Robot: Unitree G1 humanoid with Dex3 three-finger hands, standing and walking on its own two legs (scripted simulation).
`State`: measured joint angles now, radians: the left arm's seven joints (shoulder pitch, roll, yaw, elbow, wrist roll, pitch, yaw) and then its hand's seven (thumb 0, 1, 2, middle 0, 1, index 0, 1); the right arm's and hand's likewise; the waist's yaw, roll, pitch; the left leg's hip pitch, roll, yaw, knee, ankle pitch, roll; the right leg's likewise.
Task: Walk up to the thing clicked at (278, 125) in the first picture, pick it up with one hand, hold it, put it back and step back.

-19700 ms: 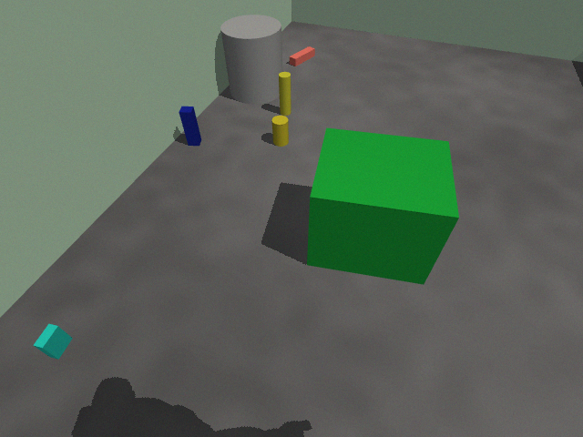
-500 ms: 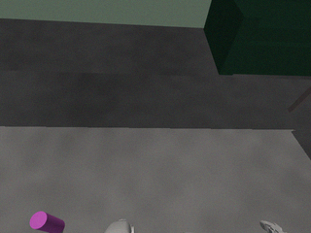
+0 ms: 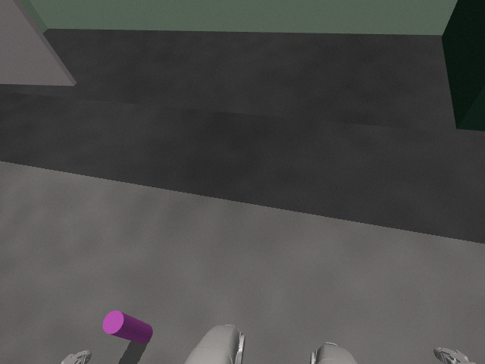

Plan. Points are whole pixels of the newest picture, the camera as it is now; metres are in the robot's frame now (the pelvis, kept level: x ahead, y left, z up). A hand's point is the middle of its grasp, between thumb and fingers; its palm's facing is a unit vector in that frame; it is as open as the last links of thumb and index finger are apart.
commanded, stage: walk up
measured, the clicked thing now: out of the picture -1.30 +1.34 -0.68
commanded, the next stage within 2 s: stand in 1.06 s
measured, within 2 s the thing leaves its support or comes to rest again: neither
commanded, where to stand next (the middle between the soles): +0.04 +0.05 m, yaw +6 degrees
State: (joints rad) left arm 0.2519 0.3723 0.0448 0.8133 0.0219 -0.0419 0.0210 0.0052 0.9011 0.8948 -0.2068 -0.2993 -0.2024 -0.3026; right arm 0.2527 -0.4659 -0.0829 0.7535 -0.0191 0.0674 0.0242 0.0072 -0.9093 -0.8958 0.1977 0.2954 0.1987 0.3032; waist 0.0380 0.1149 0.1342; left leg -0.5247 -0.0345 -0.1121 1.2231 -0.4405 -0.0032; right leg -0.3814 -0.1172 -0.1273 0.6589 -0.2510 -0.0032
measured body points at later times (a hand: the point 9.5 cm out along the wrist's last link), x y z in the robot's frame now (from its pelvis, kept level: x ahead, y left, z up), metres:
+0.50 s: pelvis +0.00 +0.06 +0.00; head +0.04 +0.08 +0.44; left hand +0.02 +0.39 -0.13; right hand +0.13 -0.25 -0.10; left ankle +0.00 +0.16 -0.72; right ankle +0.02 -0.09 -0.70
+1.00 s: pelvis -0.01 +0.06 +0.02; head +0.00 +0.07 +0.47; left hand +0.03 +0.37 -0.11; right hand +0.14 -0.22 -0.10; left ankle +0.00 +0.16 -0.72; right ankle +0.01 -0.08 -0.72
